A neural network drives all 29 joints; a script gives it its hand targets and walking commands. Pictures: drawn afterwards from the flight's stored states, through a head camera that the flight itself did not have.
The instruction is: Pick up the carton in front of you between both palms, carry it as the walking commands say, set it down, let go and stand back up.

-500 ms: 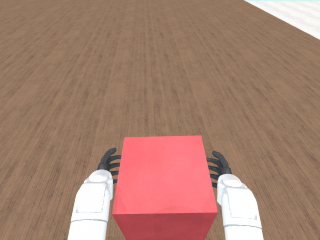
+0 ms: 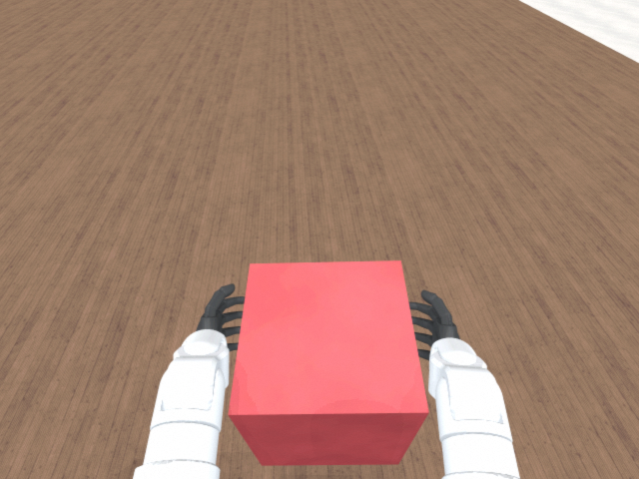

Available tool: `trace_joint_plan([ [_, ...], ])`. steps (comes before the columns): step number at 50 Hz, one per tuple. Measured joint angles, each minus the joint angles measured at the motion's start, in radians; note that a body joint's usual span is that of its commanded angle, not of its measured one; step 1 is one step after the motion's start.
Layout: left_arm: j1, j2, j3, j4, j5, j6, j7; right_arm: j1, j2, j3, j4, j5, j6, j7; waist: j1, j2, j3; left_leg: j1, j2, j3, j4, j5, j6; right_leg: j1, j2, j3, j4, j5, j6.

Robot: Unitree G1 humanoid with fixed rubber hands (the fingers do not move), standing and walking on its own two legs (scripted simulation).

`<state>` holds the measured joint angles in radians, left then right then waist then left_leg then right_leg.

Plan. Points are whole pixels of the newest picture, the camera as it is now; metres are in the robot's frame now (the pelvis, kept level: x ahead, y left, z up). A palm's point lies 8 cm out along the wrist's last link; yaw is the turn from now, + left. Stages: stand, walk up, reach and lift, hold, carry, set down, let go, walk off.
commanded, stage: hold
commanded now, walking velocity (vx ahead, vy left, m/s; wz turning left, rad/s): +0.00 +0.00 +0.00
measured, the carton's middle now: (327, 368) +0.30 +0.00 -0.05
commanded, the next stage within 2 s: set down in 0.92 s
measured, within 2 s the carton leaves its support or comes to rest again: neither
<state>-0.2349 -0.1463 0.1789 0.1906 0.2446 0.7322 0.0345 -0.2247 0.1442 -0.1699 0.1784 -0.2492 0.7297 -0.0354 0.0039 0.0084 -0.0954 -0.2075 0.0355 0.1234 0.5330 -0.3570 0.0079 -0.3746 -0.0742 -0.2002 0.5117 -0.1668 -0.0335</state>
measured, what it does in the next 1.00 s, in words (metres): stands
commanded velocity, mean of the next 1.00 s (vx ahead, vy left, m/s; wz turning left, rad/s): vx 0.00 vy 0.00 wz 0.00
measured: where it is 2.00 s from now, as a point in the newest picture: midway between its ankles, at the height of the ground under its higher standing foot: outside the picture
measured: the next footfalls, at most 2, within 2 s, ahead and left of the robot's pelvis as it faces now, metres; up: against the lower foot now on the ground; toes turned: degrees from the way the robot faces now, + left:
none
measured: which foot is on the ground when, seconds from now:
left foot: down 0.00-1.00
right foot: down 0.00-1.00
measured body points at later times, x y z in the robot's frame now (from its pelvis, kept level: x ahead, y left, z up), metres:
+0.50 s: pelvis -0.04 -0.01 +0.01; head -0.07 -0.03 +0.45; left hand +0.25 +0.17 +0.04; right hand +0.27 -0.13 +0.04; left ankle -0.05 +0.11 -0.73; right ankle +0.06 -0.11 -0.73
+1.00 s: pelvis -0.01 -0.03 +0.01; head -0.06 -0.05 +0.46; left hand +0.27 +0.17 +0.05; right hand +0.31 -0.13 +0.04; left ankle -0.05 +0.11 -0.73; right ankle +0.06 -0.11 -0.73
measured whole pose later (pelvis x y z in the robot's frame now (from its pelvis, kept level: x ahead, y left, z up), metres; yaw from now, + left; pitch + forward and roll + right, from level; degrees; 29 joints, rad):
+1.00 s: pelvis -0.01 -0.03 +0.01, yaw +9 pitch -8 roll +0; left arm -0.34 -0.17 0.29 0.36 0.31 0.67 -0.01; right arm -0.31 0.16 -0.25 0.29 -0.31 0.72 -0.02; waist 0.00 0.05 0.03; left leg -0.01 0.00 -0.09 0.42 -0.27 -0.01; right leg -0.12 0.03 -0.06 0.39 -0.14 -0.04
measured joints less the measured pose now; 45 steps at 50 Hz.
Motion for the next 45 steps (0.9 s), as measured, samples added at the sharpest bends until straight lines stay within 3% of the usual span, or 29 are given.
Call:
trace_joint_plan([
  [4, 0.013, 0.002, -0.006, 0.006, 0.004, -0.028, -0.013, 0.026, -0.005, 0.018, -0.031, 0.002, -0.001, -0.003, -0.012, 0.024, 0.088, 0.105, -0.019, -0.065, -0.065, 0.041, 0.010, 0.123, 0.043, 0.076, -0.087, 0.046, 0.008],
  [16, -0.012, -0.003, 0.027, 0.065, 0.009, -0.064, -0.023, 0.003, 0.000, 0.012, 0.002, -0.023, -0.011, -0.008, -0.006, 0.044, 0.161, 0.192, -0.036, -0.084, -0.117, 0.080, 0.015, 0.226, 0.035, 0.074, -0.158, 0.087, 0.017],
  [28, -0.059, -0.014, 0.076, 0.138, 0.034, -0.080, -0.034, -0.046, 0.010, -0.039, 0.060, -0.048, -0.010, 0.015, -0.012, 0.038, 0.159, 0.176, -0.057, -0.159, -0.084, 0.094, 0.006, 0.228, 0.076, 0.166, -0.106, 0.064, 0.014],
  [45, -0.104, -0.027, 0.127, 0.190, 0.068, -0.065, -0.045, -0.087, 0.021, -0.080, 0.117, -0.067, 0.000, 0.019, -0.011, 0.046, 0.120, 0.189, -0.039, -0.215, -0.092, 0.079, -0.010, 0.254, 0.104, 0.140, -0.110, 0.030, -0.011],
])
